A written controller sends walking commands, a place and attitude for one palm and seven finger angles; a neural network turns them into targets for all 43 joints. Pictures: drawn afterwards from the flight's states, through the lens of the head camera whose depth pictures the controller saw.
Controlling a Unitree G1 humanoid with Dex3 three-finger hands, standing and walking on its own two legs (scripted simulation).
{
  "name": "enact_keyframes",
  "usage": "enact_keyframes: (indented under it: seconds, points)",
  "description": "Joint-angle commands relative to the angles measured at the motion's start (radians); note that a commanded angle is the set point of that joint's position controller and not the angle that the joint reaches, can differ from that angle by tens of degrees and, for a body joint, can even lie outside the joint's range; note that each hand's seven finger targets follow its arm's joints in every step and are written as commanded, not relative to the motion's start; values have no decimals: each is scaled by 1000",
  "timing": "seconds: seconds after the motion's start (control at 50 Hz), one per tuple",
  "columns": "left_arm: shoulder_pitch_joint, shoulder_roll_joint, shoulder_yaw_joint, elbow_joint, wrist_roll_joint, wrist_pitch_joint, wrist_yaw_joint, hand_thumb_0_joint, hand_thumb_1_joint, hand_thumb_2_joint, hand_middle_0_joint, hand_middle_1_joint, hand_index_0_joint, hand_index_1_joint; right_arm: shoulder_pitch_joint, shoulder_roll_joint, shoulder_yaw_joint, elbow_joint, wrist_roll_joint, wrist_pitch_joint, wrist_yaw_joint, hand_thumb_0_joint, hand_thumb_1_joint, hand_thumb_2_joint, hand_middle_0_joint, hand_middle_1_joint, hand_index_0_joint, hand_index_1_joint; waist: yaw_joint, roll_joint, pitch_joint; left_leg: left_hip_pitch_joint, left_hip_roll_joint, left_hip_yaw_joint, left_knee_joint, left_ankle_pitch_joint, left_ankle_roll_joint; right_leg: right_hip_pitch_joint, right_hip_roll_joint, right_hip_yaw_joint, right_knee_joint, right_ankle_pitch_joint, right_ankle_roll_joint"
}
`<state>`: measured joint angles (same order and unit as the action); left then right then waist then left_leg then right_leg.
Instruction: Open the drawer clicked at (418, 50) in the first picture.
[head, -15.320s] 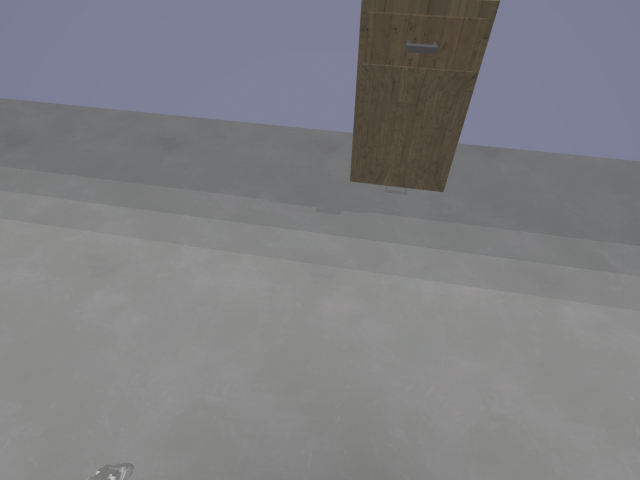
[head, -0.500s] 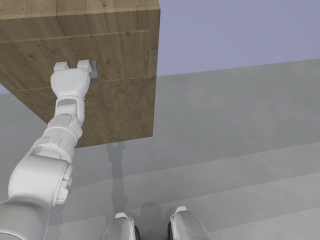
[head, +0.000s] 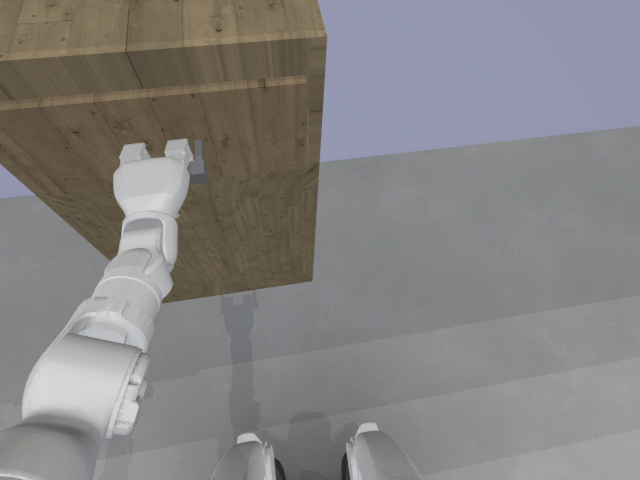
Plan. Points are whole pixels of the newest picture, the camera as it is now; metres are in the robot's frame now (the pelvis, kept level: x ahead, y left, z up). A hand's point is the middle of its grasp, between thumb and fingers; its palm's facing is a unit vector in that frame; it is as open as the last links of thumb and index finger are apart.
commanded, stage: pull the drawer open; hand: left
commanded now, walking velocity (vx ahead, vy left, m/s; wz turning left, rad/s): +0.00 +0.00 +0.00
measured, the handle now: (165, 163) +0.55 +0.18 -0.01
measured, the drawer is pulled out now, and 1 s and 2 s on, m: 0.01 0.15 0.25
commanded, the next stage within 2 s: none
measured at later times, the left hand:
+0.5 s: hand (168, 252) +0.42 +0.17 -0.03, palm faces -0.03 -0.06 -1.00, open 6.0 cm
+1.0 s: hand (168, 301) +0.35 +0.17 -0.03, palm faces -0.02 -0.05 -1.00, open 6.0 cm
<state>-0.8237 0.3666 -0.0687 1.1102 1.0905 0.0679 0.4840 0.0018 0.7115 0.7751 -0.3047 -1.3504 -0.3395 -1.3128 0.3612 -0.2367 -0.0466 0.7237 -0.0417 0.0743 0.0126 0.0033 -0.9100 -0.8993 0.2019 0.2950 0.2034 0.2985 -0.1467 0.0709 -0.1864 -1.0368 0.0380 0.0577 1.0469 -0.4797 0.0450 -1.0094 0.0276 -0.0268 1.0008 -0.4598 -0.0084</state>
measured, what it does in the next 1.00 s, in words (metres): stands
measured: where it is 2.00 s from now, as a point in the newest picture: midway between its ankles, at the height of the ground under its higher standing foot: outside the picture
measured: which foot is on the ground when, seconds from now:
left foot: down 0.00-1.00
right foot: down 0.00-1.00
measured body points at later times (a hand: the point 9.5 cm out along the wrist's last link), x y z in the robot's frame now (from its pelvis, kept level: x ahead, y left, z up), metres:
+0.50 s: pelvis +0.02 +0.00 +0.02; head +0.12 -0.01 +0.46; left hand +0.41 +0.17 +0.03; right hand +0.11 -0.26 -0.12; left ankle +0.00 +0.09 -0.66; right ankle +0.00 -0.12 -0.66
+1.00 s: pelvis +0.00 -0.01 +0.02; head +0.06 -0.03 +0.46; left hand +0.34 +0.16 +0.03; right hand +0.11 -0.26 -0.12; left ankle +0.00 +0.09 -0.66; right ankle +0.00 -0.12 -0.66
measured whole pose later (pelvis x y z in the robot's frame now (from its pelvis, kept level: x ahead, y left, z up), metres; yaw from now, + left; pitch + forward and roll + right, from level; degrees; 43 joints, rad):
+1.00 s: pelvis +0.00 -0.01 +0.02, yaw +1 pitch +18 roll +0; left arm -0.33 0.20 -0.17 0.77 1.13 0.09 0.58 0.01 0.69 0.82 -0.30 -1.35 -0.36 -1.31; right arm 0.23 -0.21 -0.06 0.69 -0.03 0.10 0.00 0.01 -0.91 -0.90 0.20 0.29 0.20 0.30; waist -0.03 0.05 -0.19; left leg -0.82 0.02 0.05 0.96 -0.45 0.02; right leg -0.80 0.02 -0.03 0.95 -0.46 -0.03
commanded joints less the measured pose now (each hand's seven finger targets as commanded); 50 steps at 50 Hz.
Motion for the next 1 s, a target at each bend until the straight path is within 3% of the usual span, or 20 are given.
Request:
enact_keyframes:
  seconds: [0.0,0.04,0.08,0.12,0.24,0.28,0.36,0.38,0.46,0.5,0.6,0.7,0.72,0.78,0.82,0.86,0.9,0.96,0.98]
  points:
    - [-184,102,20,-141,-8,-12,31,0,900,900,-400,-1350,-400,-1350,133,-159,-70,-42,1,-10,-1,0,-900,-900,200,300,200,300,16,-30,-450,404,-23,-56,-93,515,-7,255,34,-14,-107,459,-24]
    - [-153,70,0,-160,-4,-5,38,0,900,900,-400,-1350,-400,-1350,121,-152,-72,-49,1,-5,-2,0,-900,-900,200,300,200,300,19,-45,-442,400,-29,-46,-98,527,-6,286,32,-10,-115,495,-23]
    - [-107,94,31,-197,-4,-5,47,0,900,900,-400,-1350,-400,-1350,116,-150,-72,-53,0,0,1,0,-900,-900,200,300,200,300,45,-35,-470,430,-27,-47,-104,585,-9,319,30,-9,-110,542,-25]
    - [-47,68,18,-222,-2,1,51,0,900,900,-400,-1350,-400,-1350,96,-144,-74,-62,1,7,2,0,-900,-900,200,300,200,300,55,-39,-455,442,-27,-40,-112,610,-11,339,28,-7,-121,568,-25]
    - [0,6,-17,-273,10,12,76,0,900,900,-400,-1350,-400,-1350,60,-133,-79,-71,3,16,5,0,-900,-900,200,300,200,300,54,-58,-409,471,-25,-41,-127,636,-12,342,27,-10,-137,577,-25]
    - [35,-2,-16,-316,18,13,84,0,900,900,-400,-1350,-400,-1350,52,-128,-82,-77,2,19,7,0,-900,-900,200,300,200,300,69,-47,-445,514,-22,-48,-128,693,-14,353,25,-11,-131,596,-26]
    - [97,-55,-52,-361,17,33,91,0,900,900,-400,-1350,-400,-1350,19,-121,-81,-90,3,26,14,0,-900,-900,200,300,200,300,70,-51,-407,532,-20,-57,-134,710,-16,346,27,-17,-140,589,-29]
    - [91,-73,-64,-373,18,33,93,0,900,900,-400,-1350,-400,-1350,13,-121,-83,-90,3,26,13,0,-900,-900,200,300,200,300,64,-63,-403,540,-18,-57,-133,704,-14,337,26,-17,-144,581,-26]
    - [140,-49,-49,-443,24,41,102,0,900,900,-400,-1350,-400,-1350,-18,-115,-79,-107,2,30,12,0,-900,-900,200,300,200,300,89,-34,-423,544,-28,-48,-140,690,-16,380,24,-11,-146,597,-32]
    - [172,-79,-70,-437,26,47,104,0,900,900,-400,-1350,-400,-1350,-30,-111,-77,-110,4,31,11,0,-900,-900,200,300,200,300,84,-62,-392,536,-29,-47,-145,659,-15,377,25,-14,-153,581,-30]
    - [175,-64,-63,-457,36,47,113,0,900,900,-400,-1350,-400,-1350,-61,-107,-72,-113,5,28,2,0,-900,-900,200,300,200,300,87,-72,-355,509,-36,-43,-158,565,-16,374,23,-14,-158,528,-34]
    - [210,-55,-56,-475,43,38,123,0,900,900,-400,-1350,-400,-1350,-91,-102,-67,-122,7,19,-5,0,-900,-900,200,300,200,300,102,-64,-344,496,-44,-39,-167,492,-17,374,24,-8,-161,479,-40]
    - [207,-80,-78,-486,39,35,125,0,900,900,-400,-1350,-400,-1350,-98,-101,-65,-128,6,15,-4,0,-900,-900,200,300,200,300,98,-62,-337,488,-46,-37,-170,465,-16,369,23,-11,-164,460,-39]
    - [212,-48,-52,-488,46,27,131,0,900,900,-400,-1350,-400,-1350,-108,-101,-65,-127,6,9,-10,0,-900,-900,200,300,200,300,105,-83,-341,477,-49,-35,-170,438,-14,377,21,-2,-164,447,-39]
    - [246,-74,-69,-508,38,24,133,0,900,900,-400,-1350,-400,-1350,-119,-97,-64,-134,6,2,-9,0,-900,-900,200,300,200,300,112,-75,-345,471,-52,-30,-174,414,-14,384,21,0,-167,435,-40]
    - [259,-40,-43,-502,39,25,135,0,900,900,-400,-1350,-400,-1350,-126,-101,-61,-132,9,-1,-11,0,-900,-900,200,300,200,300,116,-78,-324,459,-53,-33,-179,396,-16,382,21,1,-170,417,-43]
    - [264,-81,-76,-500,39,24,138,0,900,900,-400,-1350,-400,-1350,-133,-96,-61,-134,10,-7,-12,0,-900,-900,200,300,200,300,110,-84,-306,452,-55,-29,-179,362,-14,365,20,2,-176,385,-40]
    - [269,-53,-55,-521,38,23,144,0,900,900,-400,-1350,-400,-1350,-143,-100,-60,-136,10,-15,-15,0,-900,-900,200,300,200,300,118,-92,-316,441,-58,-29,-182,337,-13,378,19,9,-179,367,-42]
    - [284,-68,-69,-513,39,26,143,0,900,900,-400,-1350,-400,-1350,-141,-97,-59,-135,12,-17,-14,0,-900,-900,200,300,200,300,117,-86,-303,443,-58,-28,-185,331,-14,369,19,7,-180,358,-41]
